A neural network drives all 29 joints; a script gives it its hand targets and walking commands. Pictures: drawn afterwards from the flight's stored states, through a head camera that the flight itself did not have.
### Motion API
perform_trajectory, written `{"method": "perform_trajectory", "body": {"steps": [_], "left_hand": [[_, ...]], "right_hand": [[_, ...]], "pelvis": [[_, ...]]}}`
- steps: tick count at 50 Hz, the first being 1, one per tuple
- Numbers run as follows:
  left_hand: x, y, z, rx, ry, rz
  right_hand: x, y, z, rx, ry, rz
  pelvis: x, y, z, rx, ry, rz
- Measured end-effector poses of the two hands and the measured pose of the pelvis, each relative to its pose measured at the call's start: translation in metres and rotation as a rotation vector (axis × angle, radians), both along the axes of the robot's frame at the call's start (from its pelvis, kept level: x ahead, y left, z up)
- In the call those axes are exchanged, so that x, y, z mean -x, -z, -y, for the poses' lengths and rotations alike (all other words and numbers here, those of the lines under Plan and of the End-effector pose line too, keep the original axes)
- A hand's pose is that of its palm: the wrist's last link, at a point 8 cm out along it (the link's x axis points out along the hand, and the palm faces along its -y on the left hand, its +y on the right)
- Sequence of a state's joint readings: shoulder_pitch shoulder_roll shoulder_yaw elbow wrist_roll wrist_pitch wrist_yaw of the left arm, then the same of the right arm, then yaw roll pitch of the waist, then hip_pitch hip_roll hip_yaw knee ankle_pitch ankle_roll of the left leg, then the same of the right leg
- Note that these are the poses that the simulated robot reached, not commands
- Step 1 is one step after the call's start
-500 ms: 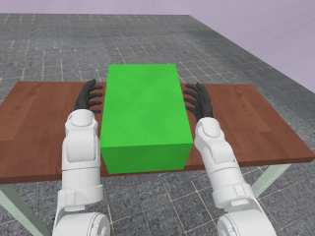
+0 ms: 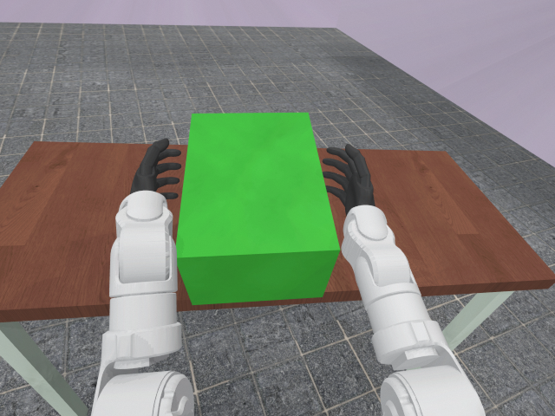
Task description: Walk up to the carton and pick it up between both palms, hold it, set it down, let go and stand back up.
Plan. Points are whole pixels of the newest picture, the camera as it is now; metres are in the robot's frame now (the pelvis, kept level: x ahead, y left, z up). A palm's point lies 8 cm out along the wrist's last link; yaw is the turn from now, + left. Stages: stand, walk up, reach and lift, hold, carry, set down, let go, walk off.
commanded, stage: hold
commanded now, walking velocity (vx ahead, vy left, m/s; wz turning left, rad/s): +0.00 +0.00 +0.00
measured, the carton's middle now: (254, 201) +0.41 +0.02 +0.11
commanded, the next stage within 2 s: none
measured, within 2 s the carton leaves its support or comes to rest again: neither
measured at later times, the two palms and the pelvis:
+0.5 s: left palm (145, 196) +0.34 +0.16 +0.18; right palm (358, 201) +0.35 -0.12 +0.18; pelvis +0.00 +0.00 +0.00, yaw +0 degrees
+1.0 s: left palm (149, 197) +0.35 +0.16 +0.17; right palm (358, 203) +0.35 -0.13 +0.17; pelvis +0.00 +0.00 +0.00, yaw +0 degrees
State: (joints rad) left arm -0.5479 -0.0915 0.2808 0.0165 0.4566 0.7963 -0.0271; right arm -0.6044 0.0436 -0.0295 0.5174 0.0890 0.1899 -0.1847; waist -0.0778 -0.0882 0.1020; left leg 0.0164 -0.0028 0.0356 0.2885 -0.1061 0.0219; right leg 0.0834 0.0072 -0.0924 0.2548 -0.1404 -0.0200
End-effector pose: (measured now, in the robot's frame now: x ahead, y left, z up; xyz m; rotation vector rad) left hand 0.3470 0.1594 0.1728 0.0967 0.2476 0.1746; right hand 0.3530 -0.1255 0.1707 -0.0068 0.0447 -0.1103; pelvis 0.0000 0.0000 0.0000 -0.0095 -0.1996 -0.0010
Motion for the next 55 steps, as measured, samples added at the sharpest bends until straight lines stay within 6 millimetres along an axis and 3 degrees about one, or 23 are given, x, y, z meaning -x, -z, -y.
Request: {"method": "perform_trajectory", "body": {"steps": [41, 55], "left_hand": [[0.0086, -0.0031, 0.0010, 0.009, 0.008, 0.018], [0.0007, 0.0003, 0.0018, 0.001, 0.004, 0.009]], "right_hand": [[0.0098, -0.0060, 0.0012, 0.010, 0.004, 0.022], [0.0012, -0.0019, 0.0017, 0.010, 0.002, 0.013]], "pelvis": [[0.0024, 0.0005, -0.0019, 0.002, 0.008, 0.021], [0.0028, 0.0004, 0.0004, 0.002, 0.001, 0.004]]}}
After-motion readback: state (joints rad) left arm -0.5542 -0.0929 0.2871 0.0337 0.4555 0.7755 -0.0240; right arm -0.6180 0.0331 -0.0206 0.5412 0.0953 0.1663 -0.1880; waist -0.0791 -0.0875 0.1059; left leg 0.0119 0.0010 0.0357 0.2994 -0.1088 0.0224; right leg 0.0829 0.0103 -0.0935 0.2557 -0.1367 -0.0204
